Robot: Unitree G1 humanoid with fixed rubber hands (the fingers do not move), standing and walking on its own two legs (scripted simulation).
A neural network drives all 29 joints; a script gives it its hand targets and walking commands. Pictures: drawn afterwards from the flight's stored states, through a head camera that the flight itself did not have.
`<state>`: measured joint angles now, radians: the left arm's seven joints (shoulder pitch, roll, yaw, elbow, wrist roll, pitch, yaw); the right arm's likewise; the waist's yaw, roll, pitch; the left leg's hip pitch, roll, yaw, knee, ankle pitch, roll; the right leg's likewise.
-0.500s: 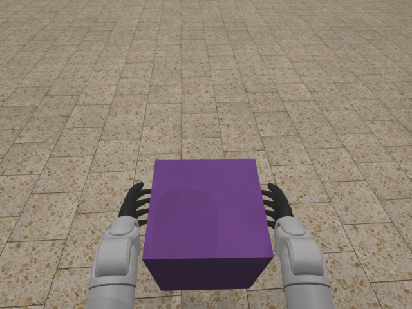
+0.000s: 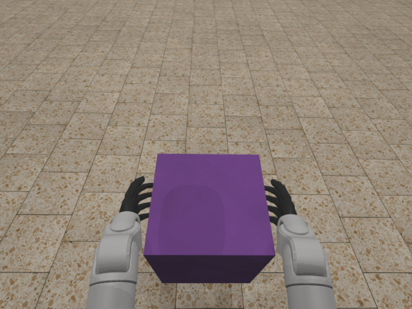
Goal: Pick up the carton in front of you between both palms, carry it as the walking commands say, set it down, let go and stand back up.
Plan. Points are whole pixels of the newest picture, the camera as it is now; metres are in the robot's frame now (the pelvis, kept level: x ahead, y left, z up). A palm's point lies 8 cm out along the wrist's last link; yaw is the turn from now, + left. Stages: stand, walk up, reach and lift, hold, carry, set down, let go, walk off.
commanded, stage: carry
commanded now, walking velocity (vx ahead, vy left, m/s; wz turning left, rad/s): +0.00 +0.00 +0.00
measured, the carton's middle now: (207, 223) +0.31 +0.00 -0.03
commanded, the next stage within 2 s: hold in 1.58 s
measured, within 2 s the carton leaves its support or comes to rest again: neither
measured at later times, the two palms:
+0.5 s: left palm (142, 195) +0.34 +0.14 +0.04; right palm (286, 201) +0.33 -0.16 +0.04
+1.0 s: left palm (141, 217) +0.29 +0.13 +0.04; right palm (295, 224) +0.28 -0.17 +0.04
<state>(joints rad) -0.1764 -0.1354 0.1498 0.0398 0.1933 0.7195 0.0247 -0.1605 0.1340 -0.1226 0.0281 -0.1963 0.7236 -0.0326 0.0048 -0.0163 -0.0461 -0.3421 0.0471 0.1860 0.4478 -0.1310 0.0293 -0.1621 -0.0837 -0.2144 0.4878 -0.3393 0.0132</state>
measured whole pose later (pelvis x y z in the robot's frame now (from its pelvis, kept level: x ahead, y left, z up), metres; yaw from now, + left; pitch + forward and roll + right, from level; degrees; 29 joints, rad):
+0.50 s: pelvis +0.05 +0.00 +0.00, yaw -1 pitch +4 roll +1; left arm -0.18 -0.14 0.16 0.10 0.21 0.72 0.02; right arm -0.18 0.14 -0.14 0.10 -0.21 0.73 -0.02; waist 0.00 -0.01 -0.10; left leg -0.32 0.06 0.20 0.52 -0.25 0.02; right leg -0.12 -0.08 -0.18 0.48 -0.39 0.03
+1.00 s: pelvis +0.00 -0.01 +0.00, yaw -2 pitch +1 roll +0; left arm -0.21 -0.14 0.18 0.16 0.23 0.73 0.02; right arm -0.20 0.14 -0.17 0.16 -0.23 0.74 -0.01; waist 0.00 0.00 -0.09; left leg -0.35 0.08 0.19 0.52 -0.18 0.02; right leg -0.16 -0.06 -0.19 0.52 -0.38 -0.01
